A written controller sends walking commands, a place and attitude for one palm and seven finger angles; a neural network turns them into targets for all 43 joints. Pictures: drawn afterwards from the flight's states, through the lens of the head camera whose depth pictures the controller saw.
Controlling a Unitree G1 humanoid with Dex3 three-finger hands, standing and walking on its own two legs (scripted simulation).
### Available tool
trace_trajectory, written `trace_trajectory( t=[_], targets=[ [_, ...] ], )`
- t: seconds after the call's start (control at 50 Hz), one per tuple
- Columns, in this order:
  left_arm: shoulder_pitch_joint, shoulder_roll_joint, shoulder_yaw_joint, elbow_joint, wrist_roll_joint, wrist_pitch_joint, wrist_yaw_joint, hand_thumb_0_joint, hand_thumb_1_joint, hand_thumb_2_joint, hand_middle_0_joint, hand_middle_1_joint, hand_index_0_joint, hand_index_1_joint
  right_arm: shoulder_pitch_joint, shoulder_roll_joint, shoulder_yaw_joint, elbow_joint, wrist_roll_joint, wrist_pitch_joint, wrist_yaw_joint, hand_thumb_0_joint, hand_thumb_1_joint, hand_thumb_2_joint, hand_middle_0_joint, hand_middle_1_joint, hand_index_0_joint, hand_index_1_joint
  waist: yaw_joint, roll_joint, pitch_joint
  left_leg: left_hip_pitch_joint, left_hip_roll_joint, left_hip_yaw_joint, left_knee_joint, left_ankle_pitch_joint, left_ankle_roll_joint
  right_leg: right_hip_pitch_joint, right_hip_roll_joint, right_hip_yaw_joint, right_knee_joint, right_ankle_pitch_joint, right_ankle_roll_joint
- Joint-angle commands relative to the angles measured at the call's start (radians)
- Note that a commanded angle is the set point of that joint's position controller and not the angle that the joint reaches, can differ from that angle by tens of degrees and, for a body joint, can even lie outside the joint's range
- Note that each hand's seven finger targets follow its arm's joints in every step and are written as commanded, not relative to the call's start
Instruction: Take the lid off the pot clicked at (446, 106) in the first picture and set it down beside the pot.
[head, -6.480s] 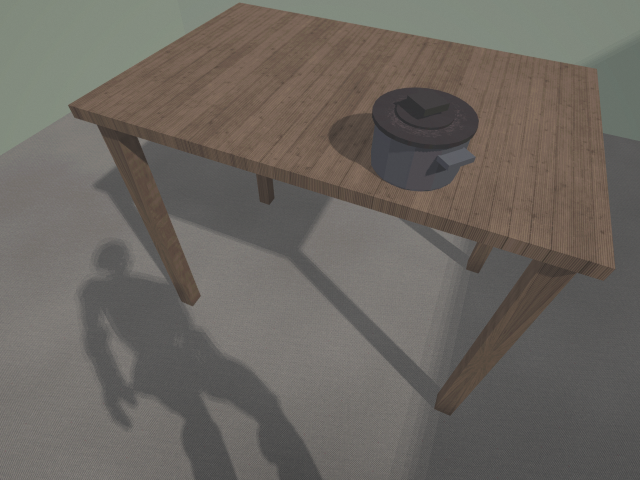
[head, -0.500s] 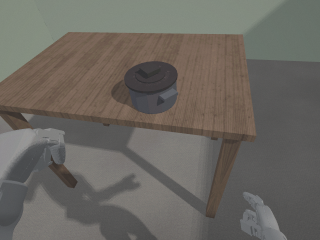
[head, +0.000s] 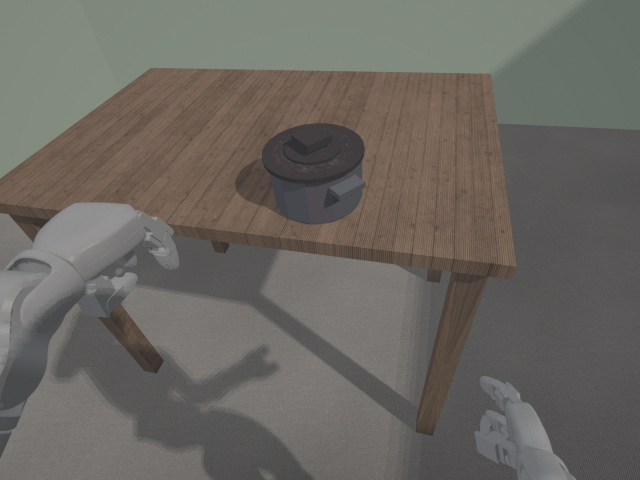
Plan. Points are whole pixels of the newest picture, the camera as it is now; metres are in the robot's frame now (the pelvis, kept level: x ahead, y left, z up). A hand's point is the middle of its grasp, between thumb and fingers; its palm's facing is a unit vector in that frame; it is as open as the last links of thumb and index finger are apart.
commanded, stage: reach forward and open the fingers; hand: left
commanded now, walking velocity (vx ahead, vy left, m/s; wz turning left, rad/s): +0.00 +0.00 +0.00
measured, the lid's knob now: (311, 138) +0.58 +0.10 +0.15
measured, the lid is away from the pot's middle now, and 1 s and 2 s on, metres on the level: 0.00 0.00 0.00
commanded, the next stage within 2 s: move the open hand above the knob in 0.36 s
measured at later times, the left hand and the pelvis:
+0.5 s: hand (129, 220) +0.31 +0.26 +0.21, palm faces -0.08 +0.00 -1.00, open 9.9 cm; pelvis -0.01 +0.02 +0.00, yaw +0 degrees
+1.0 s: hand (202, 181) +0.39 +0.20 +0.20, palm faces -0.17 +0.00 -0.99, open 9.9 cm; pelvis +0.01 +0.00 +0.00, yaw +0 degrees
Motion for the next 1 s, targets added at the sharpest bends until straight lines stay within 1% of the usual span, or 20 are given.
trace_trajectory(
  t=[0.0,0.04,0.1,0.12,0.2,0.24,0.3,0.34,0.4,0.42,0.44,0.5,0.58,0.64,0.7,0.72,0.78,0.86,0.92,0.98],
  targets=[
    [-0.317,0.232,0.162,-0.137,0.003,-0.013,0.035,0.000,-0.307,1.664,-0.909,-0.152,-0.909,-0.152,-0.188,-0.090,-0.050,-0.183,0.013,-0.066,0.005,0.000,-0.900,-0.900,0.200,0.300,0.200,0.300,-0.010,-0.009,-0.194,0.219,-0.055,-0.005,-0.043,-0.042,0.018,-0.156,0.071,0.014,-0.115,0.005,-0.015],
    [-0.412,0.248,0.149,-0.105,0.017,-0.025,0.036,0.000,-0.365,1.678,-0.883,-0.081,-0.883,-0.081,-0.181,-0.090,-0.045,-0.169,0.010,-0.061,0.004,0.000,-0.900,-0.900,0.200,0.300,0.200,0.300,-0.003,-0.044,-0.198,0.213,-0.051,-0.012,-0.071,-0.077,0.017,-0.150,0.059,0.007,-0.110,-0.037,-0.017],
    [-0.409,0.231,0.145,-0.094,0.036,-0.006,0.053,0.000,-0.358,1.647,-0.876,-0.081,-0.876,-0.081,-0.176,-0.094,-0.061,-0.173,0.017,-0.067,0.014,0.000,-0.900,-0.900,0.200,0.300,0.200,0.300,-0.002,0.019,-0.218,0.207,-0.041,-0.031,-0.086,-0.123,0.011,-0.149,0.076,0.015,-0.097,-0.050,-0.027],
    [-0.506,0.250,0.131,-0.078,0.054,-0.007,0.045,0.000,-0.356,1.639,-0.875,-0.081,-0.875,-0.081,-0.178,-0.092,-0.049,-0.159,0.013,-0.062,0.015,0.000,-0.900,-0.900,0.200,0.300,0.200,0.300,0.002,-0.025,-0.257,0.214,-0.045,-0.041,-0.104,-0.138,0.012,-0.131,0.061,0.010,-0.089,-0.059,-0.030],
    [-0.475,0.231,0.131,-0.040,0.056,0.024,0.057,0.000,-0.351,1.618,-0.871,-0.081,-0.871,-0.081,-0.172,-0.096,-0.063,-0.169,0.021,-0.067,0.024,0.000,-0.900,-0.900,0.200,0.300,0.200,0.300,0.004,0.005,-0.240,0.188,-0.033,-0.052,-0.103,-0.178,0.007,-0.149,0.076,0.018,-0.076,-0.074,-0.033],
    [-0.576,0.240,0.108,-0.019,0.066,0.022,0.045,0.000,-0.349,1.613,-0.870,-0.081,-0.870,-0.081,-0.178,-0.092,-0.053,-0.162,0.020,-0.060,0.021,0.000,-0.900,-0.900,0.200,0.300,0.200,0.300,0.004,-0.062,-0.240,0.183,-0.035,-0.044,-0.107,-0.190,0.012,-0.153,0.062,0.015,-0.074,-0.094,-0.030],
    [-0.571,0.196,0.076,-0.028,0.065,0.039,0.044,0.000,-0.348,1.608,-0.869,-0.081,-0.869,-0.081,-0.177,-0.090,-0.058,-0.170,0.027,-0.068,0.026,0.000,-0.900,-0.900,0.200,0.300,0.200,0.300,-0.009,0.014,-0.251,0.195,-0.028,-0.055,-0.098,-0.199,0.007,-0.171,0.076,0.019,-0.060,-0.083,-0.033],
    [-0.658,0.240,0.087,0.011,0.077,0.039,0.034,0.000,-0.348,1.607,-0.868,-0.081,-0.868,-0.081,-0.178,-0.090,-0.051,-0.159,0.023,-0.063,0.018,0.000,-0.900,-0.900,0.200,0.300,0.200,0.300,-0.004,-0.062,-0.246,0.184,-0.033,-0.049,-0.098,-0.214,0.012,-0.174,0.061,0.019,-0.062,-0.106,-0.031],
    [-0.640,0.231,0.089,0.054,0.077,0.053,0.028,0.000,-0.347,1.605,-0.868,-0.081,-0.868,-0.081,-0.166,-0.096,-0.055,-0.159,0.027,-0.063,0.018,0.000,-0.900,-0.900,0.200,0.300,0.200,0.300,-0.010,-0.027,-0.247,0.172,-0.031,-0.055,-0.089,-0.216,0.007,-0.183,0.074,0.019,-0.055,-0.099,-0.033],
    [-0.750,0.243,0.070,0.053,0.090,0.050,0.015,0.000,-0.347,1.605,-0.868,-0.081,-0.868,-0.081,-0.175,-0.095,-0.046,-0.148,0.025,-0.060,0.018,0.000,-0.900,-0.900,0.200,0.300,0.200,0.300,-0.010,-0.036,-0.276,0.185,-0.038,-0.055,-0.099,-0.218,0.010,-0.179,0.059,0.017,-0.055,-0.101,-0.036],
    [-0.744,0.233,0.061,0.068,0.083,0.050,0.012,0.000,-0.347,1.604,-0.868,-0.081,-0.868,-0.081,-0.176,-0.090,-0.048,-0.154,0.025,-0.062,0.015,0.000,-0.900,-0.900,0.200,0.300,0.200,0.300,-0.009,-0.067,-0.243,0.172,-0.039,-0.046,-0.084,-0.204,0.013,-0.186,0.060,0.018,-0.057,-0.103,-0.032],
    [-0.708,0.126,-0.024,0.062,0.076,0.072,0.008,0.000,-0.347,1.604,-0.868,-0.081,-0.868,-0.081,-0.173,-0.087,-0.053,-0.165,0.035,-0.067,0.022,0.000,-0.900,-0.900,0.200,0.300,0.200,0.300,-0.027,-0.019,-0.266,0.201,-0.036,-0.056,-0.068,-0.179,0.011,-0.202,0.071,0.019,-0.045,-0.068,-0.035],
    [-0.868,0.186,-0.019,0.156,0.109,0.086,0.008,0.000,-0.347,1.604,-0.868,-0.081,-0.868,-0.081,-0.162,-0.099,-0.046,-0.132,0.029,-0.055,0.009,0.000,-0.900,-0.900,0.200,0.300,0.200,0.300,-0.029,-0.087,-0.236,0.162,-0.044,-0.049,-0.079,-0.221,0.014,-0.209,0.057,0.016,-0.055,-0.109,-0.034],
    [-0.981,0.187,-0.043,0.143,0.122,0.087,0.008,0.000,-0.347,1.604,-0.868,-0.081,-0.868,-0.081,-0.175,-0.093,-0.045,-0.130,0.030,-0.060,0.011,0.000,-0.900,-0.900,0.200,0.300,0.200,0.300,-0.031,-0.065,-0.301,0.201,-0.046,-0.048,-0.060,-0.169,0.015,-0.198,0.056,0.020,-0.043,-0.082,-0.038],
    [-0.908,0.148,-0.055,0.155,0.110,0.108,0.006,0.000,-0.347,1.604,-0.868,-0.081,-0.868,-0.081,-0.163,-0.097,-0.053,-0.136,0.030,-0.059,0.021,0.000,-0.900,-0.900,0.200,0.300,0.200,0.300,-0.032,-0.016,-0.345,0.222,-0.054,-0.044,-0.027,-0.083,0.015,-0.179,0.064,0.023,-0.034,-0.016,-0.044],
    [-0.981,0.169,-0.054,0.168,0.128,0.114,-0.004,0.000,-0.347,1.604,-0.868,-0.081,-0.868,-0.081,-0.169,-0.096,-0.047,-0.121,0.029,-0.055,0.025,0.000,-0.900,-0.900,0.200,0.300,0.200,0.300,-0.027,-0.052,-0.373,0.231,-0.057,-0.041,-0.038,-0.055,0.016,-0.168,0.055,0.019,-0.040,0.004,-0.045],
    [-0.967,0.158,-0.067,0.276,0.136,0.135,-0.006,0.000,-0.347,1.604,-0.868,-0.081,-0.868,-0.081,-0.157,-0.105,-0.049,-0.118,0.030,-0.036,0.025,0.000,-0.900,-0.900,0.200,0.300,0.200,0.300,-0.033,-0.103,-0.286,0.167,-0.058,-0.022,-0.032,-0.076,0.017,-0.190,0.051,0.019,-0.044,-0.012,-0.038],
    [-1.041,0.108,-0.127,0.263,0.137,0.143,-0.012,0.000,-0.347,1.604,-0.868,-0.081,-0.868,-0.081,-0.165,-0.101,-0.050,-0.127,0.036,-0.027,0.031,0.000,-0.900,-0.900,0.200,0.300,0.200,0.300,-0.048,-0.096,-0.315,0.189,-0.061,-0.018,-0.019,-0.044,0.020,-0.191,0.051,0.018,-0.032,0.019,-0.038],
    [-1.103,0.161,-0.092,0.246,0.147,0.147,-0.015,0.000,-0.347,1.604,-0.868,-0.081,-0.868,-0.081,-0.157,-0.108,-0.051,-0.129,0.034,-0.027,0.032,0.000,-0.900,-0.900,0.200,0.300,0.200,0.300,-0.040,-0.102,-0.400,0.212,-0.075,-0.015,-0.004,0.005,0.026,-0.153,0.050,0.028,-0.028,0.070,-0.039],
    [-1.090,0.155,-0.093,0.322,0.150,0.161,-0.019,0.000,-0.347,1.604,-0.868,-0.081,-0.868,-0.081,-0.146,-0.111,-0.055,-0.121,0.033,-0.016,0.033,0.000,-0.900,-0.900,0.200,0.300,0.200,0.300,-0.044,-0.113,-0.367,0.196,-0.074,-0.007,0.013,0.042,0.028,-0.164,0.047,0.031,-0.013,0.121,-0.037]
  ],
)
